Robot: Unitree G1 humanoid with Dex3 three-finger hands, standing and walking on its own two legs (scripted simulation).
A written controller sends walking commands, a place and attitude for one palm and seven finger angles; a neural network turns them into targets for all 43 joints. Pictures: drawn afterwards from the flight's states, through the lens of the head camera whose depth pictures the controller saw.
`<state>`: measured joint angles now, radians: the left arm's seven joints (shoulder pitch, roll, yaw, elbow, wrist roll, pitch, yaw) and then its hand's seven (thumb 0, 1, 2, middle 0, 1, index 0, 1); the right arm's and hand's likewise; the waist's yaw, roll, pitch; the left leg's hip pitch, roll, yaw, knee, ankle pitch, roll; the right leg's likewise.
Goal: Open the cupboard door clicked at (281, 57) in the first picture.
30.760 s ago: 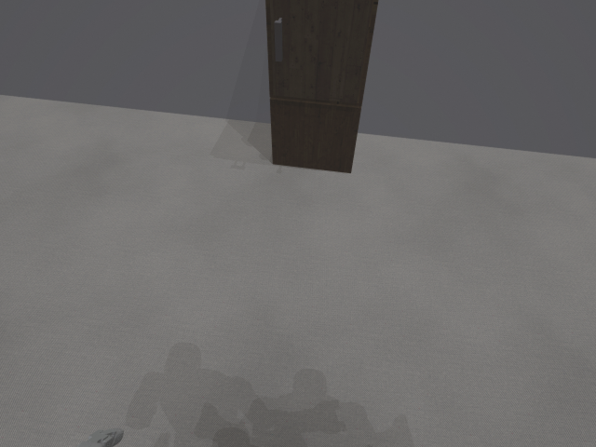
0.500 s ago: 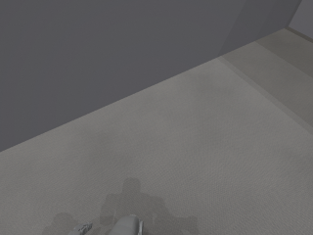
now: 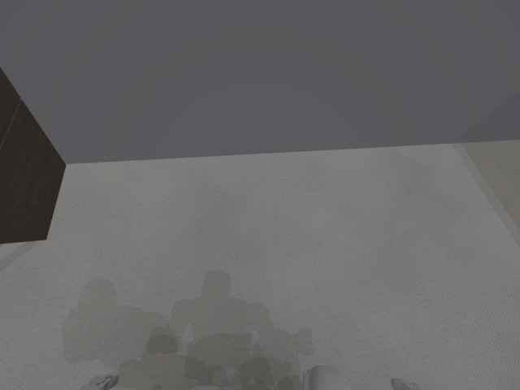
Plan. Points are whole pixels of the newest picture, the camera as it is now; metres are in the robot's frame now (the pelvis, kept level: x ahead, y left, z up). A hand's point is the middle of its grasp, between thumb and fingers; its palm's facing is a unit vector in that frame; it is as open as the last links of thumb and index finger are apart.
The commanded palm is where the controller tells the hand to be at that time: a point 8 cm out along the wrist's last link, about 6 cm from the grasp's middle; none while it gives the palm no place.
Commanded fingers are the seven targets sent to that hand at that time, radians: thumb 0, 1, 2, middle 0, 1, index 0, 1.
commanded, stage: turn to face it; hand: left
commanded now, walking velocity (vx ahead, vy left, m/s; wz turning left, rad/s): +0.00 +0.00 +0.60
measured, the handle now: out of the picture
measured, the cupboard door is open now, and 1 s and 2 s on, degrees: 47 47 47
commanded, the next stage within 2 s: take the last steps up to it in 1.50 s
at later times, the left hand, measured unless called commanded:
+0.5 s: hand out of the picture +0.06 +0.13 -0.15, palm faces +0.28 -0.93 -0.25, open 7.4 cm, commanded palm none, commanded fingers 0.00 0.90 0.90 -0.20 -0.30 -0.20 -0.30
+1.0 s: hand out of the picture -0.02 +0.20 -0.17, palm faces +0.60 -0.77 -0.24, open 7.4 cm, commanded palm none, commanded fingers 0.00 0.90 0.90 -0.20 -0.30 -0.20 -0.30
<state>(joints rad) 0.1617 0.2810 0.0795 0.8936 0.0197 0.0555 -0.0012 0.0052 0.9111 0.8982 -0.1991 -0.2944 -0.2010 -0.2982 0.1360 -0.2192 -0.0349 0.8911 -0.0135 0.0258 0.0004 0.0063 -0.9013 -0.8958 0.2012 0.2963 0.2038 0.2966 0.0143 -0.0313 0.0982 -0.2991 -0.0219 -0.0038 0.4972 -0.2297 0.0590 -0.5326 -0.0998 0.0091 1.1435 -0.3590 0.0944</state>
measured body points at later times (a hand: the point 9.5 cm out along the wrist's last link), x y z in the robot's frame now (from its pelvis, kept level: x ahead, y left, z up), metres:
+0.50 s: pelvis +0.02 -0.07 +0.00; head +0.08 -0.09 +0.45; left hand +0.05 +0.18 -0.13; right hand +0.15 -0.32 -0.16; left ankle -0.04 +0.06 -0.65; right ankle +0.00 -0.17 -0.74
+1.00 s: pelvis +0.03 -0.03 +0.00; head +0.06 +0.02 +0.45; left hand -0.06 +0.24 -0.15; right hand +0.26 -0.18 -0.13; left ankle -0.01 +0.04 -0.74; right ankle +0.12 -0.19 -0.65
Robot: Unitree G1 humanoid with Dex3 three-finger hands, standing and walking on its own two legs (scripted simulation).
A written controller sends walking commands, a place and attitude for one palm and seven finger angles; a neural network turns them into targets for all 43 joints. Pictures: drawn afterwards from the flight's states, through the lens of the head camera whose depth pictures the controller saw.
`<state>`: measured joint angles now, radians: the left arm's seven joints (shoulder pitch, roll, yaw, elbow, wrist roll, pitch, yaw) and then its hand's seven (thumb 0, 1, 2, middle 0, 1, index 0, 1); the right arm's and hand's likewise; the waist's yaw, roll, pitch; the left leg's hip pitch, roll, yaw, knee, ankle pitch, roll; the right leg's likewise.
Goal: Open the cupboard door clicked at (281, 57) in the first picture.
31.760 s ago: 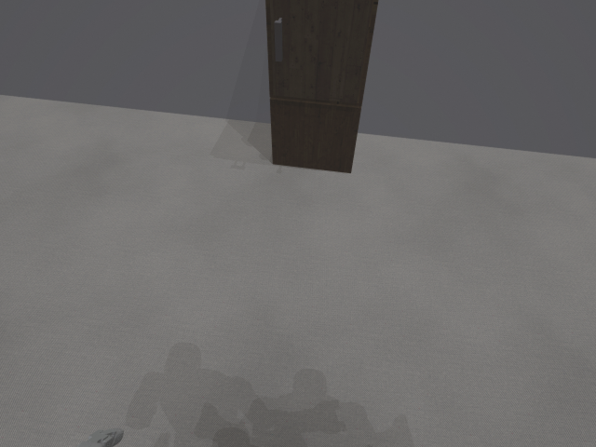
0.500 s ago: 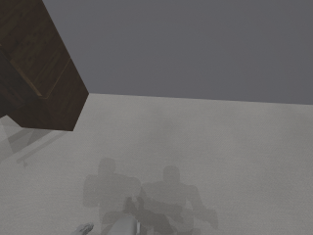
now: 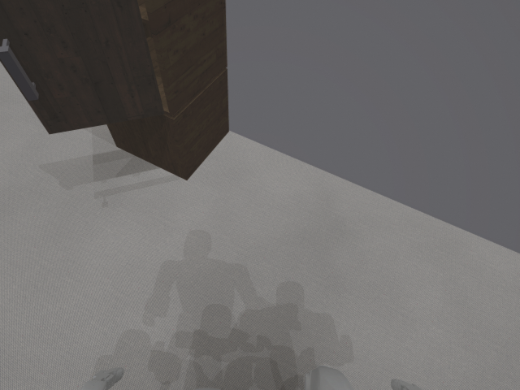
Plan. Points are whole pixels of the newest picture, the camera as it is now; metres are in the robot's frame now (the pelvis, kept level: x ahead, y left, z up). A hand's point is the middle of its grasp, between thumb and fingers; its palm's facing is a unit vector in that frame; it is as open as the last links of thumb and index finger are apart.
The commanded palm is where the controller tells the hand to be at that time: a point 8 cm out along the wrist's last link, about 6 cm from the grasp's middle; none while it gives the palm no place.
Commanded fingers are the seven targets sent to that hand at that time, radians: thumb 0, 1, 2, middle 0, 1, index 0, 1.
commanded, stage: turn to face it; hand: left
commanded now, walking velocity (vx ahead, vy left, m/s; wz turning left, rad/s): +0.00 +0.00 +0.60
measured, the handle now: (19, 70) +0.84 +0.73 -0.09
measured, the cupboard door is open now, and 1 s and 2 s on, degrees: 47 47 47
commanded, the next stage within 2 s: take the last steps up to it in 0.50 s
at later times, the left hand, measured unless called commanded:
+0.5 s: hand out of the picture +0.05 +0.13 -0.16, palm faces +0.28 -0.93 -0.24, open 7.3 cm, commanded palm none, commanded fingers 0.00 0.90 0.90 -0.20 -0.30 -0.20 -0.30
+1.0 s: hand out of the picture +0.03 +0.22 -0.16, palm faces +0.43 -0.89 -0.18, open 7.4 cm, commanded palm none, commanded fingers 0.00 0.90 0.90 -0.20 -0.30 -0.20 -0.30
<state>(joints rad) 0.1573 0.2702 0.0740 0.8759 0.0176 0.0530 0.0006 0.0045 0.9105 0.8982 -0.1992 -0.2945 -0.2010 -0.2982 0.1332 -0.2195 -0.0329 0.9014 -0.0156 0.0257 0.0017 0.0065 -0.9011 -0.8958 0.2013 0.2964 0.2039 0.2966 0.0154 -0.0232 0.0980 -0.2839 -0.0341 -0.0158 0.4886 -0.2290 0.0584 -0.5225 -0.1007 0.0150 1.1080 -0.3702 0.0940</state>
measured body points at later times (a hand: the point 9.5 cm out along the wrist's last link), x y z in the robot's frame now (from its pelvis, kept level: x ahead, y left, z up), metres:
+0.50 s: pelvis +0.02 -0.07 +0.00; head +0.07 -0.07 +0.45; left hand +0.03 +0.18 -0.14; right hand +0.15 -0.31 -0.15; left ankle -0.03 +0.07 -0.67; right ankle +0.01 -0.17 -0.74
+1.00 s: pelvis +0.05 +0.01 +0.01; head +0.06 +0.04 +0.46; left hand +0.00 +0.27 -0.15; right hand +0.16 -0.20 -0.13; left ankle -0.01 +0.05 -0.74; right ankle +0.12 -0.14 -0.66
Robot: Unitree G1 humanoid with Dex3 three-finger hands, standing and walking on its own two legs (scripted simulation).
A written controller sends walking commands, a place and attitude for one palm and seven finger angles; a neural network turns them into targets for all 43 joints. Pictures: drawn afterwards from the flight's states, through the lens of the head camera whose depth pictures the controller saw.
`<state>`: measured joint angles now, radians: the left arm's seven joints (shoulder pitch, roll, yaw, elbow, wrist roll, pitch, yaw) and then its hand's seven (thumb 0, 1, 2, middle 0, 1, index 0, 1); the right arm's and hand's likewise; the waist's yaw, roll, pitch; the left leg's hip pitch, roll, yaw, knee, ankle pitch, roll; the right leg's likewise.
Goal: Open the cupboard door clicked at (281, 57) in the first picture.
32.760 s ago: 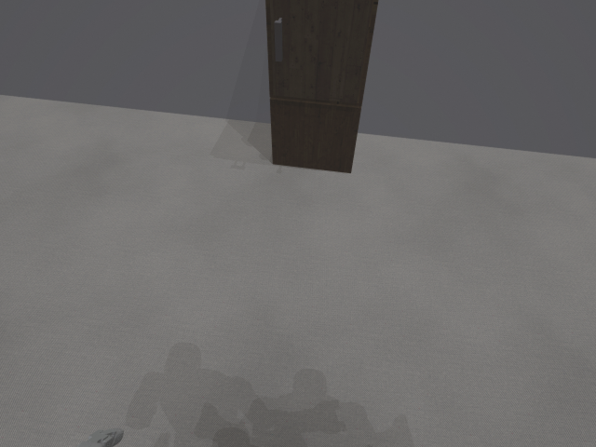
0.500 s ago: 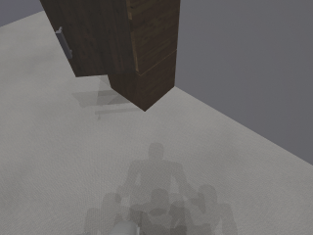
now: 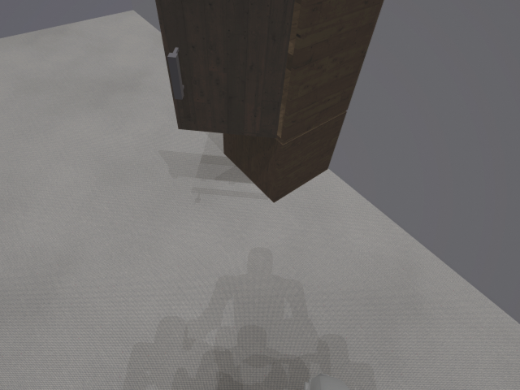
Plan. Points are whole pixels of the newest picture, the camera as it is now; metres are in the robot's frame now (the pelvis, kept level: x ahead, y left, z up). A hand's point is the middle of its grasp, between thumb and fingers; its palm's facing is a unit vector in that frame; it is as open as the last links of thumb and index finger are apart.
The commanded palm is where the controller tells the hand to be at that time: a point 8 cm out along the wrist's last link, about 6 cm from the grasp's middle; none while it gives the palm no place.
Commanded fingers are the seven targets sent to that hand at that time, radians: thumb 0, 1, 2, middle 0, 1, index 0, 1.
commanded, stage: take the last steps up to it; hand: left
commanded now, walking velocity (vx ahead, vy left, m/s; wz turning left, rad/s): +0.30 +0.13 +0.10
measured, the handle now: (177, 73) +1.02 +0.33 -0.10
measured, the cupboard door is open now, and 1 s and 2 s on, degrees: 47 47 47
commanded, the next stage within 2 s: come to a stop and stand still in 1.08 s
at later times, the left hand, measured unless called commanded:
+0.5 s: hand (175, 355) +0.20 +0.16 -0.16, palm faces +0.15 -0.96 -0.25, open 7.0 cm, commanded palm none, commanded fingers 0.00 0.90 0.90 -0.20 -0.30 -0.20 -0.30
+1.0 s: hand (142, 292) +0.32 +0.26 -0.19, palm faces +0.15 -0.97 -0.16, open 7.4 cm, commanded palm none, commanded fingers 0.00 0.90 0.90 -0.20 -0.30 -0.20 -0.30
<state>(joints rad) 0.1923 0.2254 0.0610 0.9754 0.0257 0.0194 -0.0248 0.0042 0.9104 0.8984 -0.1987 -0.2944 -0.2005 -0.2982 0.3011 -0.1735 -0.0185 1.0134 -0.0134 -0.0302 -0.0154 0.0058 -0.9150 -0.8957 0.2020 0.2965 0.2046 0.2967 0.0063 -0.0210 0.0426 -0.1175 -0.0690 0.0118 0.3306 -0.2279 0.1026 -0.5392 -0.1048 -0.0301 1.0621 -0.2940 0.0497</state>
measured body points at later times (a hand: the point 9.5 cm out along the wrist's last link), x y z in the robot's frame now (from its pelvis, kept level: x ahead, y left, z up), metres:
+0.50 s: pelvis +0.15 -0.04 +0.00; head +0.19 -0.05 +0.45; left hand +0.19 +0.21 -0.14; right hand +0.17 -0.27 -0.17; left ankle +0.16 +0.13 -0.66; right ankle +0.13 -0.12 -0.75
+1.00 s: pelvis +0.32 +0.09 -0.01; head +0.35 +0.10 +0.44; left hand +0.31 +0.31 -0.17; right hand +0.42 -0.14 -0.15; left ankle +0.33 +0.16 -0.75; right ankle +0.32 -0.04 -0.66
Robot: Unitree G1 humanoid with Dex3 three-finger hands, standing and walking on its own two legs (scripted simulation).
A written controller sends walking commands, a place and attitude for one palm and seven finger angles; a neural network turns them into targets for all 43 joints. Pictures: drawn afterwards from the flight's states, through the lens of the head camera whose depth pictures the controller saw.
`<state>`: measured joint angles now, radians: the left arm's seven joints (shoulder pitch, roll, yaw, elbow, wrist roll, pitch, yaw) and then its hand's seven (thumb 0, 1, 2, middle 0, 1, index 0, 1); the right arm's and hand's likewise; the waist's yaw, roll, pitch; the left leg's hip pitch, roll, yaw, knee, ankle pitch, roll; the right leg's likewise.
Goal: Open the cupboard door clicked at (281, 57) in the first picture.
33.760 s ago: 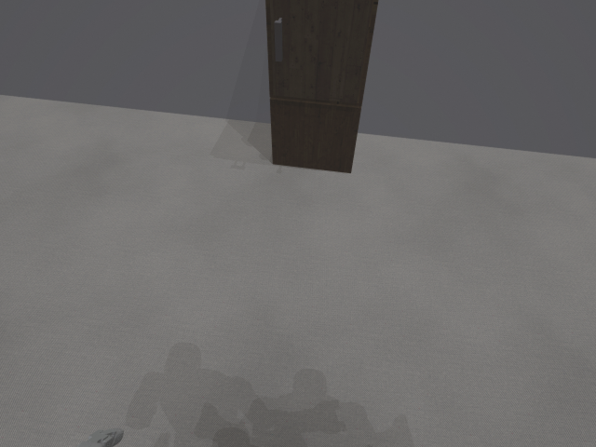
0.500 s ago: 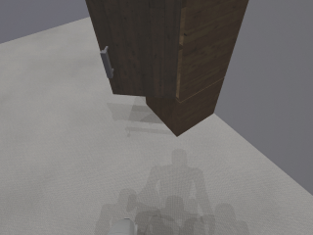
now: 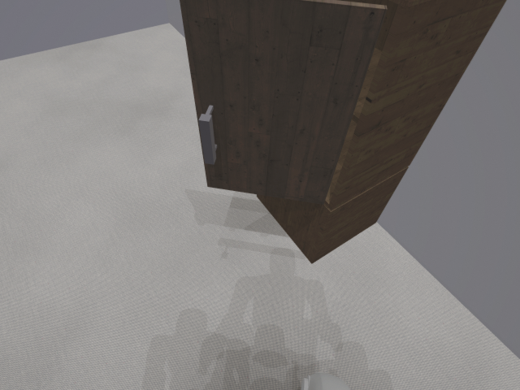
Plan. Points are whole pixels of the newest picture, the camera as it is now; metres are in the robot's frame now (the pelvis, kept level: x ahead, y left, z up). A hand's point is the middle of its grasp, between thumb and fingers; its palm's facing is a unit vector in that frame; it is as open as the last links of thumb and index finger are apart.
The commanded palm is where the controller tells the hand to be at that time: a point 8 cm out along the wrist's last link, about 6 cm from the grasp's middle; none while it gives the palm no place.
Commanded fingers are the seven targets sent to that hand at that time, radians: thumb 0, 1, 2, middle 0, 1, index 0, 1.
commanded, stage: take the last steps up to it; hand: left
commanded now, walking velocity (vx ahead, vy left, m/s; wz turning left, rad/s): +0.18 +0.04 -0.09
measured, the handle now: (210, 135) +0.71 +0.20 -0.09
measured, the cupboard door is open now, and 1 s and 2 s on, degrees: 47 47 47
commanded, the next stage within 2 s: come to a stop and stand still in 0.08 s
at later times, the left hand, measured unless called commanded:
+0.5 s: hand (177, 351) +0.20 +0.17 -0.17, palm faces +0.00 -0.98 -0.19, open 7.2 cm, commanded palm none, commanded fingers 0.00 0.90 0.90 -0.20 -0.30 -0.20 -0.30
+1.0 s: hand out of the picture +0.09 +0.22 -0.17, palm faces +0.00 -0.98 -0.22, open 7.3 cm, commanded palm none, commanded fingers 0.00 0.90 0.90 -0.20 -0.30 -0.20 -0.30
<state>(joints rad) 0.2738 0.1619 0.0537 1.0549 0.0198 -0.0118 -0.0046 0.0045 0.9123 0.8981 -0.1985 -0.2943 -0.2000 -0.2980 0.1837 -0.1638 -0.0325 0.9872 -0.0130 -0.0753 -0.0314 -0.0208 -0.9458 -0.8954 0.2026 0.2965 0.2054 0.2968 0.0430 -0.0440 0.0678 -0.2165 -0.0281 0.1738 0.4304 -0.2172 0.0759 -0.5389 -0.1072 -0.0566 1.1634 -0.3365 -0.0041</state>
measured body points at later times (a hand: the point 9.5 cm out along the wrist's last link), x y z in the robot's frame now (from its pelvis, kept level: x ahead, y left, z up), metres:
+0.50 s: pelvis +0.10 +0.00 +0.00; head +0.14 +0.00 +0.45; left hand +0.20 +0.22 -0.15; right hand +0.09 -0.22 -0.16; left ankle +0.09 +0.13 -0.71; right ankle +0.12 -0.11 -0.74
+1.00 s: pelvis +0.09 +0.03 +0.00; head +0.11 +0.02 +0.45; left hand +0.09 +0.27 -0.15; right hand +0.13 -0.20 -0.16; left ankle +0.12 +0.13 -0.74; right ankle +0.01 -0.09 -0.74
